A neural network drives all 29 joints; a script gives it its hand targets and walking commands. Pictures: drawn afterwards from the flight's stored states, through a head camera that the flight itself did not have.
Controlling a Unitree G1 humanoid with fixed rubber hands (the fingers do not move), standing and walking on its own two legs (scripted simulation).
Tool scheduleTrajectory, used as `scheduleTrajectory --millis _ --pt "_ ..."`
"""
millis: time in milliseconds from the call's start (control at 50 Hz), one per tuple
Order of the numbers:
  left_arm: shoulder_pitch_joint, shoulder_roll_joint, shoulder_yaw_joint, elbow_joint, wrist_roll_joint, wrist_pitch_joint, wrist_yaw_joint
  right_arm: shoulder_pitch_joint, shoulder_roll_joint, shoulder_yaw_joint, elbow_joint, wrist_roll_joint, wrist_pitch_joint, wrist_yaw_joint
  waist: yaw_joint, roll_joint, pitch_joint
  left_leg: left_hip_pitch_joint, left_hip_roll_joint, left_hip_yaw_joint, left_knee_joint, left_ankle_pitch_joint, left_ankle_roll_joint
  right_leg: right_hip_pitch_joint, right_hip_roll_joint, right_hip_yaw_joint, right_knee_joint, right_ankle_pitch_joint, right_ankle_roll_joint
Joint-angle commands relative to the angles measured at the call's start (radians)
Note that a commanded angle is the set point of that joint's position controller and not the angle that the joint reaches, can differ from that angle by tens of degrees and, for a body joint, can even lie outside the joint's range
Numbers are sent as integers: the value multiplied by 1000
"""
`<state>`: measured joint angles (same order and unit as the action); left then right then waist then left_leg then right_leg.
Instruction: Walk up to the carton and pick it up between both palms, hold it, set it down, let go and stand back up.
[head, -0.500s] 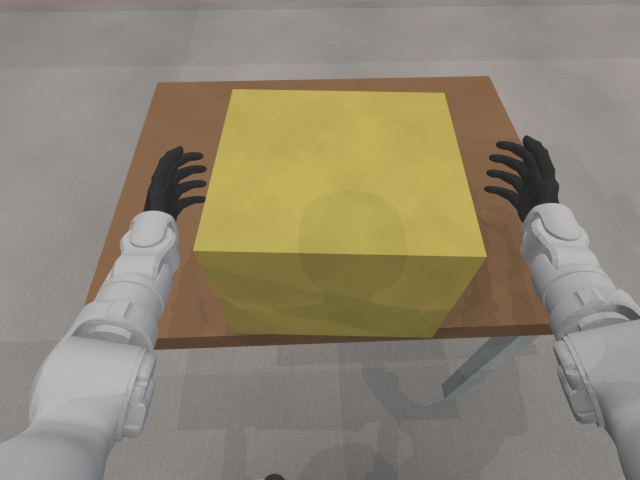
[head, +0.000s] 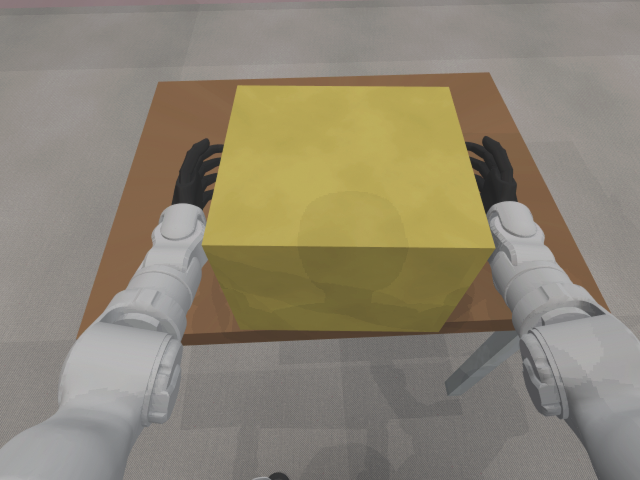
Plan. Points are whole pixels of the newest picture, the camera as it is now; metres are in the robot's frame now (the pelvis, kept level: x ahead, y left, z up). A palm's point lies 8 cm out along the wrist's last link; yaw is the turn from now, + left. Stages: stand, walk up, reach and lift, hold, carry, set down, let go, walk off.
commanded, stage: reach and lift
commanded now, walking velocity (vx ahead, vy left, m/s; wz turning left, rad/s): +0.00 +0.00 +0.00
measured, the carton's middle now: (341, 212) +0.47 -0.02 +0.02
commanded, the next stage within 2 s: none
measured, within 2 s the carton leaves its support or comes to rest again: leaves its support in 1.46 s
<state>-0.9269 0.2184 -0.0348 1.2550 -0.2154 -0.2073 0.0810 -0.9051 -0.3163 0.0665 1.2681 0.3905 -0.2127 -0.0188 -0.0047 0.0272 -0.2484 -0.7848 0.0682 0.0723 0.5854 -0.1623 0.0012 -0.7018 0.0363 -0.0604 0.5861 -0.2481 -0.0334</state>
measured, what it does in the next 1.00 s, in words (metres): stands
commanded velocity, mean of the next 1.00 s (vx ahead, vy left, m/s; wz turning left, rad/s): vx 0.00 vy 0.00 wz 0.00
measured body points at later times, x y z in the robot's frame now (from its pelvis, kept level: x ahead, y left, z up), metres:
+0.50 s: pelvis +0.00 +0.00 +0.00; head +0.07 +0.00 +0.45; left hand +0.46 +0.17 +0.08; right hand +0.45 -0.22 +0.08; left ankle +0.05 +0.12 -0.72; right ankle +0.00 -0.10 -0.72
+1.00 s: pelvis +0.01 +0.00 +0.01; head +0.07 +0.00 +0.45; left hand +0.46 +0.17 +0.08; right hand +0.45 -0.22 +0.08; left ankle +0.05 +0.12 -0.72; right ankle +0.00 -0.10 -0.72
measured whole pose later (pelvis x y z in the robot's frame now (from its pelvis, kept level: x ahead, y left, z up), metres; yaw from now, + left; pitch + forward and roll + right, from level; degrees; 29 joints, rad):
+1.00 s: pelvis +0.01 +0.00 +0.01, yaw +1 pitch +19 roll -1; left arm -0.90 0.20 0.07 1.31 -0.11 -0.29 0.07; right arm -0.87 -0.27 -0.08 1.26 0.22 -0.23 -0.01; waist -0.03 0.03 -0.23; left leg -0.70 0.05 0.06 0.51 -0.14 0.00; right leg -0.61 0.03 -0.07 0.52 -0.24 -0.03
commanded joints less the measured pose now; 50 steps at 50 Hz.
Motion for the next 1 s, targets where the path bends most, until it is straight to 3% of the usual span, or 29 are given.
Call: scheduleTrajectory --millis 0,220,440,680,860,940,980 --pt "-414 49 13 -152 17 -43 2 -420 -160 -25 -131 -7 -44 -10 -43 -25 -620 647 -33 -89 53 264 -31 -19 8 14 -108 310 74" --pt "-412 -10 -5 -148 32 -67 10 -418 -127 -18 -106 5 -54 6 -39 30 -576 688 -24 -100 54 287 -54 -68 5 4 -124 262 57" --pt "-426 -47 -5 -123 16 -90 2 -433 -60 -11 -119 -25 -48 1 -46 -36 -565 625 -28 -100 43 244 -30 -31 -8 13 -119 270 69" --pt "-442 -88 9 -138 56 -110 0 -417 0 -60 -126 -78 -58 -1 -56 12 -573 653 -27 -98 34 260 -43 -30 -13 11 -139 261 60" --pt "-437 -137 43 -130 99 -134 -26 -392 98 -93 -156 -152 -62 7 -59 -11 -550 625 -36 -87 -6 250 -29 64 -26 18 -151 317 69" --pt "-442 -224 73 -134 167 -156 -66 -375 224 -130 -194 -249 -80 30 -69 -17 -544 637 -43 -80 -34 268 -25 135 -38 20 -168 389 72" --pt "-456 -357 72 -114 221 -172 -110 -384 386 -129 -206 -320 -94 61 -70 -20 -518 634 -48 -70 -59 264 -22 196 -45 19 -179 439 76"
